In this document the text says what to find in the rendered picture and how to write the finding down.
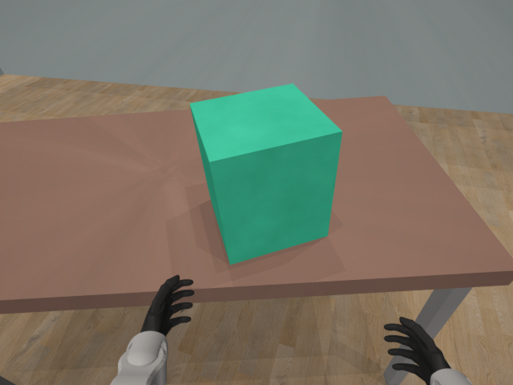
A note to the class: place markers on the robot left hand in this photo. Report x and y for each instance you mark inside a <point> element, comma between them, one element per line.
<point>161,309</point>

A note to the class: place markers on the carton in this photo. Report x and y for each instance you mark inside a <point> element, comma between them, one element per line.
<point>270,159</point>

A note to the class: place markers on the left robot forearm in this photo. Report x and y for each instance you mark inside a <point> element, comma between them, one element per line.
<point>145,361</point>

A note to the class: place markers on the robot right hand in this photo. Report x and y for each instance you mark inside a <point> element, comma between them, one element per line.
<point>424,351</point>

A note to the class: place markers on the table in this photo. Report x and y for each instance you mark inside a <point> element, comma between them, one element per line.
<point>100,211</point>

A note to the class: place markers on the right robot forearm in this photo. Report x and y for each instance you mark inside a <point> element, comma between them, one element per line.
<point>449,376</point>

